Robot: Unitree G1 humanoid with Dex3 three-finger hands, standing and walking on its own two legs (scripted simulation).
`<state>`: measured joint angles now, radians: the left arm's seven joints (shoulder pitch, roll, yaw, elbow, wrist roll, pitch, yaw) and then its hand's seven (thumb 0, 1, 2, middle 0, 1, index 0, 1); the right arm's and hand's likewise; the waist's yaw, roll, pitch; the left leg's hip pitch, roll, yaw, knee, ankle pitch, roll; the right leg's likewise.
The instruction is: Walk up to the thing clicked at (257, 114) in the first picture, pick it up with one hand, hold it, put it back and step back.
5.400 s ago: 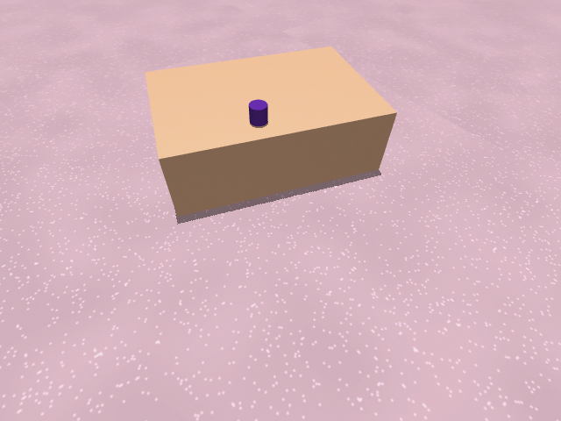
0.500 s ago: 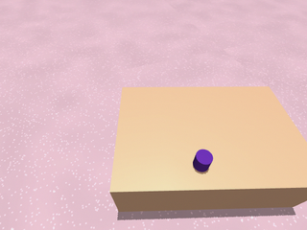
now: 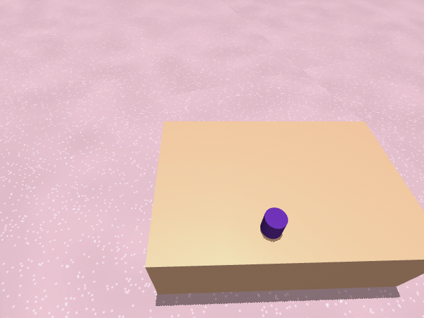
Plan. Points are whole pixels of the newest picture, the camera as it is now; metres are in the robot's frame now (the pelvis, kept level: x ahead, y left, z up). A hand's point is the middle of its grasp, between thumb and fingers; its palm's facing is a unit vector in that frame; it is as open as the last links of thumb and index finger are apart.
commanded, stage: stand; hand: right
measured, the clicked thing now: (273, 223) +0.48 -0.25 -0.38
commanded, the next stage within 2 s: go down in 1.80 s
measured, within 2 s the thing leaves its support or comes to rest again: neither
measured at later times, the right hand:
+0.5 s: hand out of the picture +0.08 -0.25 -0.16, palm faces -0.01 +0.94 -0.34, open 7.4 cm
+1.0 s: hand out of the picture +0.08 -0.25 -0.16, palm faces -0.02 +0.94 -0.35, open 7.4 cm
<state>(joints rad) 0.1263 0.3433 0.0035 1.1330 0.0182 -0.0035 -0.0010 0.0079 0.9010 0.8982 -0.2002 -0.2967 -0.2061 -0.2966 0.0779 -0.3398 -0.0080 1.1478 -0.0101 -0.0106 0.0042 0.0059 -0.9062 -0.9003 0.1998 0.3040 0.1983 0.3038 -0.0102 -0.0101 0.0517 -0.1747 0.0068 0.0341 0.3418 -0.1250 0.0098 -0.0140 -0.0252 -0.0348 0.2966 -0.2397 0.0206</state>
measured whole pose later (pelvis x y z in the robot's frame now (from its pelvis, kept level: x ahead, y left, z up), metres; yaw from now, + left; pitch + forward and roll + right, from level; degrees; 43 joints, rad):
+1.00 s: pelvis +0.01 +0.00 +0.00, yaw +0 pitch -2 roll +0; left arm 0.14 0.35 0.00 1.12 0.02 0.00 0.00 0.01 0.90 0.90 -0.20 -0.30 -0.21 -0.30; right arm 0.09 -0.34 0.00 1.15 -0.01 -0.01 0.00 0.01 -0.91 -0.90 0.20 0.30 0.20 0.30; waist -0.01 -0.01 0.06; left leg -0.17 0.01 0.04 0.34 -0.13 0.01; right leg -0.01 -0.03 -0.03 0.29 -0.25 0.02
